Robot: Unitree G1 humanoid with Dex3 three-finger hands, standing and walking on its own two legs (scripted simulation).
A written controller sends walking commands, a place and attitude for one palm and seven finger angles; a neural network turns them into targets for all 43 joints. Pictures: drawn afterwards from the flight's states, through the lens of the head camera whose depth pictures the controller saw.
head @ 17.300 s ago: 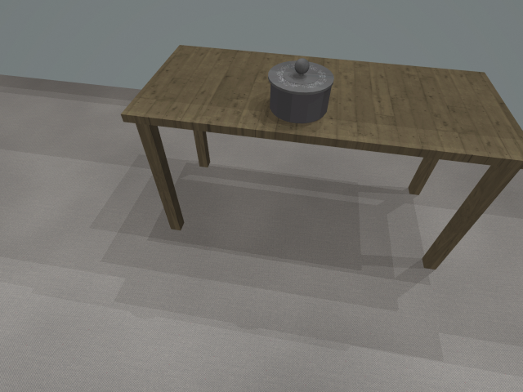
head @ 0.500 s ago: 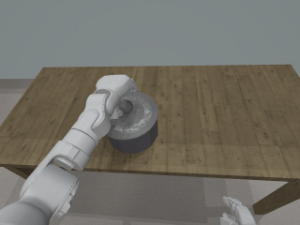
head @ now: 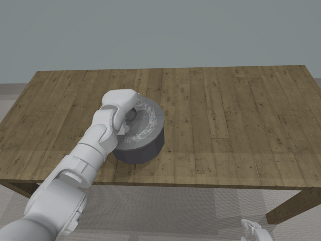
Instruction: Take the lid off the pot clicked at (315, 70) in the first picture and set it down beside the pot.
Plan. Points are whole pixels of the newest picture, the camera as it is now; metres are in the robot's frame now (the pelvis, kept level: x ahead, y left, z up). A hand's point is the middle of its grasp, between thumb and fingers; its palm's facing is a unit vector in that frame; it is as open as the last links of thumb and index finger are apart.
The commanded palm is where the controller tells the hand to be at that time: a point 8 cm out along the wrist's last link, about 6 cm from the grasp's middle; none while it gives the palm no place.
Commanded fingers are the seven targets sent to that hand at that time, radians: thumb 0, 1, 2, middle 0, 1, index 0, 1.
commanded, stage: lower the open fingers around the knob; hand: left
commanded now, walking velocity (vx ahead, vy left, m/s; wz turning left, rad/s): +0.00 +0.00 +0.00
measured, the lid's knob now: (128, 113) +0.46 +0.11 +0.04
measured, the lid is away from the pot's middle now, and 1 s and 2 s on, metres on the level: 0.00 0.00 0.00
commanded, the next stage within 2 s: close the fingers and squeeze the knob in 0.16 s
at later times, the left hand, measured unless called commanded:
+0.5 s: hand (124, 115) +0.43 +0.11 +0.06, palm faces -0.31 -0.06 -0.95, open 10.0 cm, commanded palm +0.42 +0.11 +0.13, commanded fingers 0.00 -0.07 1.16 -0.63 -0.66 -0.63 -0.66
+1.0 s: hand (124, 116) +0.43 +0.11 +0.06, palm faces -0.30 -0.05 -0.95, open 7.9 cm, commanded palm +0.41 +0.11 +0.13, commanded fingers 0.00 0.26 0.94 -0.72 -0.95 -0.72 -0.95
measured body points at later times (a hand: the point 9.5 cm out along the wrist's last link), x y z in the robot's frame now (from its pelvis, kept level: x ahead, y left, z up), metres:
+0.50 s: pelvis +0.00 +0.00 +0.00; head +0.04 -0.03 +0.45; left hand +0.44 +0.11 +0.11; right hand +0.14 -0.24 -0.14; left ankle -0.05 +0.11 -0.74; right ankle +0.01 -0.13 -0.74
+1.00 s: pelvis +0.00 +0.00 +0.00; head +0.05 -0.03 +0.45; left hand +0.44 +0.11 +0.11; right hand +0.14 -0.24 -0.14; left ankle -0.05 +0.11 -0.74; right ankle +0.01 -0.13 -0.73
